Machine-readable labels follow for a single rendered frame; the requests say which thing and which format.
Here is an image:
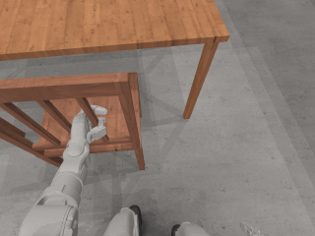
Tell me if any chair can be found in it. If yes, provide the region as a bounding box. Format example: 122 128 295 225
0 72 146 170

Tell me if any robot right foot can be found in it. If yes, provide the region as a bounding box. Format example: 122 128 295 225
171 224 181 236

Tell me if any right robot hand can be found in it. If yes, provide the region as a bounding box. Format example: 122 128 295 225
240 221 264 236

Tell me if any robot left foot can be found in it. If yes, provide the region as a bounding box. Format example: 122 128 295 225
129 205 142 236

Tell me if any table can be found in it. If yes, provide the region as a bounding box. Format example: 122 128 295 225
0 0 230 137

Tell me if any left robot forearm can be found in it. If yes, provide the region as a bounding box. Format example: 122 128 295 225
18 138 92 236

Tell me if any robot foot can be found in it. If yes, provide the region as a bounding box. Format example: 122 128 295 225
171 224 181 236
129 205 142 236

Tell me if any left robot upper arm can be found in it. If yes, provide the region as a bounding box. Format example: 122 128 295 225
21 205 79 236

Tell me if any left robot hand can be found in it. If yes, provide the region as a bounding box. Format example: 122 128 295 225
70 104 108 144

